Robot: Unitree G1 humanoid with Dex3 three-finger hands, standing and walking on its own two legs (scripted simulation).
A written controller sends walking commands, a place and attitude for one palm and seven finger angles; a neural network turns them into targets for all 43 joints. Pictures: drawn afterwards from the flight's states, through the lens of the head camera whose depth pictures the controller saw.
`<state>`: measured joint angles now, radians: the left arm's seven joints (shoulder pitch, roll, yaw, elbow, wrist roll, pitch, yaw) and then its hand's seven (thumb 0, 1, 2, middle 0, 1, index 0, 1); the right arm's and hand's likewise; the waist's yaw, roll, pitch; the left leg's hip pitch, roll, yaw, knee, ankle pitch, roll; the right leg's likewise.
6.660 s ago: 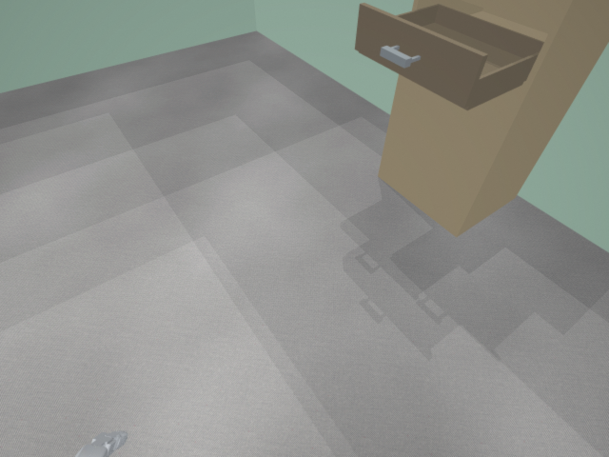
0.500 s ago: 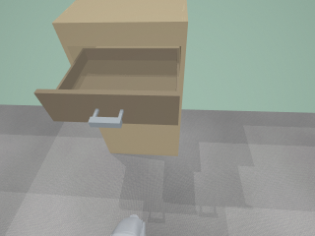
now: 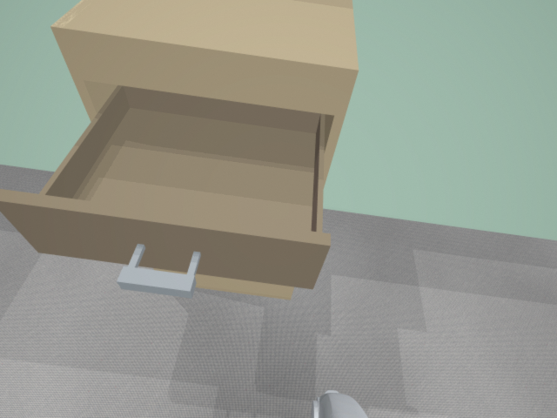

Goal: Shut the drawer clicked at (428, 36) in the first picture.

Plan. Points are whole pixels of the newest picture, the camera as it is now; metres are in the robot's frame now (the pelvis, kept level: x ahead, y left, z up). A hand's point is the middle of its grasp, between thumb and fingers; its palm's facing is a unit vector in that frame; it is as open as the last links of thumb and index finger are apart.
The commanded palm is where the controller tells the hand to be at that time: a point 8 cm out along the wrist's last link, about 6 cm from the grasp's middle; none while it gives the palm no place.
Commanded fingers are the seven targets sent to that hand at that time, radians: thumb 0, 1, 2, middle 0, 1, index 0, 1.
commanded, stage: come to a stop and stand still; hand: left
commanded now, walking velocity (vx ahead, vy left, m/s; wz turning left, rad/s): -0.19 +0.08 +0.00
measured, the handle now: (162, 268) +0.30 +0.20 +0.02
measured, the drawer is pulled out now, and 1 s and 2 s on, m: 0.29 0.29 0.29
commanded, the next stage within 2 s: look again from close up in 1.50 s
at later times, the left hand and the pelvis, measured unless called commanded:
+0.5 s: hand out of the picture +0.02 +0.15 -0.14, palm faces +0.04 -0.94 -0.33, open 7.4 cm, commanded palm none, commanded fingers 0.00 0.90 0.90 -0.20 -0.30 -0.20 -0.30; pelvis -0.01 -0.05 +0.01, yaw +0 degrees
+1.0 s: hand out of the picture -0.04 +0.19 -0.18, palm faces +0.01 -0.99 -0.15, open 7.4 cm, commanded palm none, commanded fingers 0.00 0.90 0.90 -0.20 -0.30 -0.20 -0.30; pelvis -0.04 +0.01 +0.01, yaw -2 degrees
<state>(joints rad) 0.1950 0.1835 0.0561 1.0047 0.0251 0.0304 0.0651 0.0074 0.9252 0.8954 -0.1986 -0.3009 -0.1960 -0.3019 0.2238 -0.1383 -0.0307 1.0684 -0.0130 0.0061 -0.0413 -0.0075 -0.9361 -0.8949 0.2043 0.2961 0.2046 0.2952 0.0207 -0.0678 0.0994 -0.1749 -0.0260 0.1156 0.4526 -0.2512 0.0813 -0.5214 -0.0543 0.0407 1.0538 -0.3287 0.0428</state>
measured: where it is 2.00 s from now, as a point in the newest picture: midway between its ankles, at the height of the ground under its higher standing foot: outside the picture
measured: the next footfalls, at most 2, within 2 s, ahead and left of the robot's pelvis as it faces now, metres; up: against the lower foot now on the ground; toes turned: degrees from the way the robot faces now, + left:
right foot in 0.20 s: +0.03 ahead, -0.16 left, +0.00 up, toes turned -3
left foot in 0.70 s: +0.02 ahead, +0.12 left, +0.00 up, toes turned +1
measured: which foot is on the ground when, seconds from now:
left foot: down 0.00-0.20, up 0.22-0.68, down 0.70-1.00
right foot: up 0.00-0.18, down 0.20-0.70, up 0.72-1.00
